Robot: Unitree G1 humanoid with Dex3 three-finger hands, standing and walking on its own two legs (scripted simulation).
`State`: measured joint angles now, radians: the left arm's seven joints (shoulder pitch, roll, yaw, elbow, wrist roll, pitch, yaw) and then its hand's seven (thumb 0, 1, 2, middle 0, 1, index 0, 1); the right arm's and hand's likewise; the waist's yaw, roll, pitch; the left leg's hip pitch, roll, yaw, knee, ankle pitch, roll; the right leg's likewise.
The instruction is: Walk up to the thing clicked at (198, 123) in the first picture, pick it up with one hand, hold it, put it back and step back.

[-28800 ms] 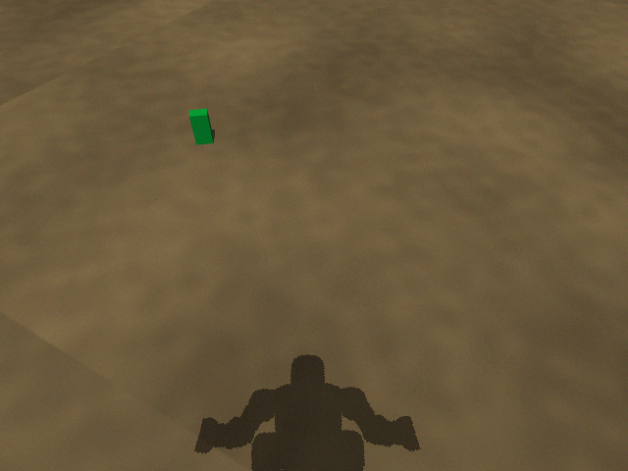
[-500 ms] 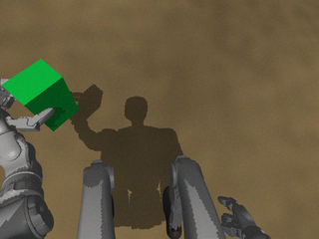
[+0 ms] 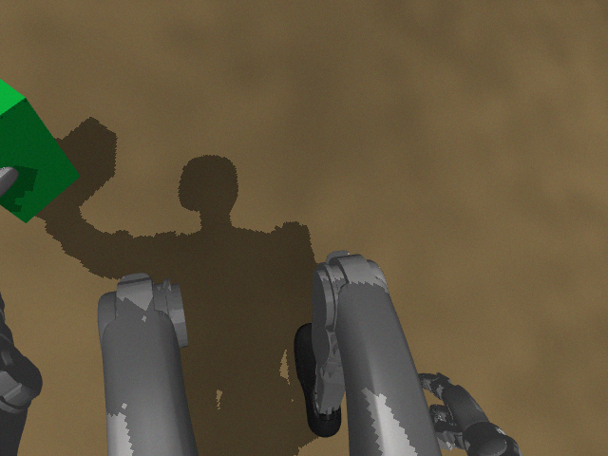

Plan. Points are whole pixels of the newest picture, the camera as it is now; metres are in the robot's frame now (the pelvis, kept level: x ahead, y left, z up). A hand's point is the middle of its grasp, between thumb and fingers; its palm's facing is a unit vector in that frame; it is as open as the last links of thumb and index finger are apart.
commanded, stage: crouch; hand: left
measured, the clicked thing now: (3, 153) +0.48 +0.30 -0.08
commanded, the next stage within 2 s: lower in 0.58 s
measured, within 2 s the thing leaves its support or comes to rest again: neither
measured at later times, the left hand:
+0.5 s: hand out of the picture +0.47 +0.36 -0.12, palm faces +0.54 -0.84 -0.05, open 10.3 cm
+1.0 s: hand out of the picture +0.47 +0.36 -0.18, palm faces +0.55 -0.83 -0.05, open 10.3 cm
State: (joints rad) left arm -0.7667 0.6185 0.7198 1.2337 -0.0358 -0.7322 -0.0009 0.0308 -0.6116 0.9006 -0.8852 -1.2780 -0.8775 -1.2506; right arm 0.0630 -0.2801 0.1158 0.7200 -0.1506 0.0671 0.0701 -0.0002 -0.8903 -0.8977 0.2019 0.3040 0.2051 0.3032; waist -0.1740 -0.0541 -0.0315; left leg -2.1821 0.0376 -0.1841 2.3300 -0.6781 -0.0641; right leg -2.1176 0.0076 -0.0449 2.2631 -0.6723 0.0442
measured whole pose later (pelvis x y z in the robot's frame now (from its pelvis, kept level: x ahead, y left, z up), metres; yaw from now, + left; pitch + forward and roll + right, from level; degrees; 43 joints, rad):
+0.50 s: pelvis +0.00 +0.01 -0.04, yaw -3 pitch +27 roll -10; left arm -0.76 0.72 0.76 1.19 -0.03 -0.71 -0.04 0.03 -0.61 0.90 -0.89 -1.27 -0.88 -1.24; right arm 0.04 -0.31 0.20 0.68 -0.20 0.10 0.10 0.00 -0.88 -0.89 0.20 0.30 0.21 0.30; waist -0.19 -0.10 0.08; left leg -2.28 0.02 -0.25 2.50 -0.69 -0.06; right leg -2.18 0.02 -0.08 2.38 -0.68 0.06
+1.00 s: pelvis +0.00 +0.01 -0.06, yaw -5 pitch +22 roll -12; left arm -0.73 0.82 0.82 1.30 -0.04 -0.80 -0.04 0.03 -0.61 0.90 -0.88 -1.29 -0.87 -1.26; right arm -0.04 -0.35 0.30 0.63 -0.24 0.11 0.12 0.00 -0.89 -0.89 0.20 0.30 0.21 0.30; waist -0.22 -0.16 0.18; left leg -2.28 0.01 -0.31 2.58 -0.70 -0.06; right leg -2.17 0.05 -0.11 2.42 -0.66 0.08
